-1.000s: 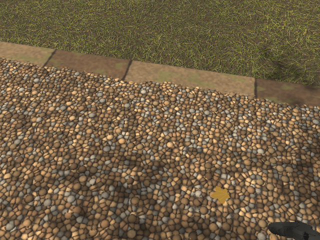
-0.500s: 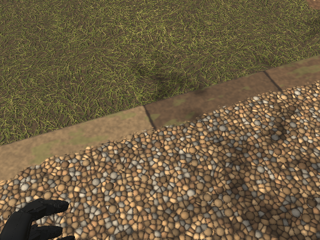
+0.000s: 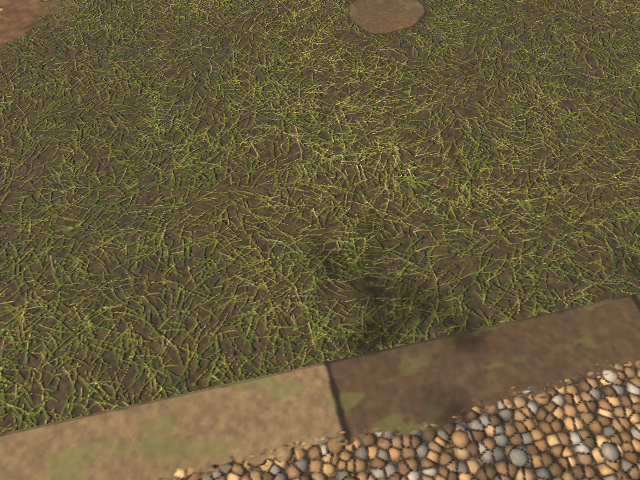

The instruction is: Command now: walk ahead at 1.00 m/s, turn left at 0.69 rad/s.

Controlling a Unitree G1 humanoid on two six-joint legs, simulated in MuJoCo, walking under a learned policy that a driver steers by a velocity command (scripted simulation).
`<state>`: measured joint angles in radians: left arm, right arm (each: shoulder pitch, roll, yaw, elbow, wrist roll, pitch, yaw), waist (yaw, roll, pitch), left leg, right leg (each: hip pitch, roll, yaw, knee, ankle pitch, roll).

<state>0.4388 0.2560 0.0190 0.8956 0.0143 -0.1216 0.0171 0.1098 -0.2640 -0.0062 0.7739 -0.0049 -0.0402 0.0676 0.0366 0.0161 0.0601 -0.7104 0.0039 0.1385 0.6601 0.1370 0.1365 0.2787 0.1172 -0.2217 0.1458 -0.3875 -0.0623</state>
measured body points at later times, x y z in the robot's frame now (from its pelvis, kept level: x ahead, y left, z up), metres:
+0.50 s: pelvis +0.39 +0.01 -0.01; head +0.43 +0.03 +0.44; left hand +0.48 +0.31 -0.09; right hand +0.57 -0.26 -0.12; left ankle +0.23 +0.03 -0.65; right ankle +0.57 -0.02 -0.72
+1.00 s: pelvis +0.43 +0.01 +0.03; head +0.45 +0.03 +0.47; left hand +0.37 +0.29 -0.10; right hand +0.68 -0.15 -0.07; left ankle +0.38 +0.11 -0.72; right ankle +0.48 -0.08 -0.64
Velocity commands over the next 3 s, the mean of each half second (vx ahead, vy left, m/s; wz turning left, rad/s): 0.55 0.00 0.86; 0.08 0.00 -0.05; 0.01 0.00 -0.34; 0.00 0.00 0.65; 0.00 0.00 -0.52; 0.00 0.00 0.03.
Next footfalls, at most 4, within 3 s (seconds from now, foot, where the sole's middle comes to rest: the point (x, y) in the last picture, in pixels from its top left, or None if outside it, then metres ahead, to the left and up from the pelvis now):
0.06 left None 0.25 0.04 -0.75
0.44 right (351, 406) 0.60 0.00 -0.75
0.80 left None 0.42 0.12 -0.75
1.16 right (399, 460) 0.49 -0.10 -0.75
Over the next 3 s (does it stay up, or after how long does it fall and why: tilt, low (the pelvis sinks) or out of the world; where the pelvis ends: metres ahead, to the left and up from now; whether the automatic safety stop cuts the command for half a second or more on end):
stays up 0.48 0.01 0.02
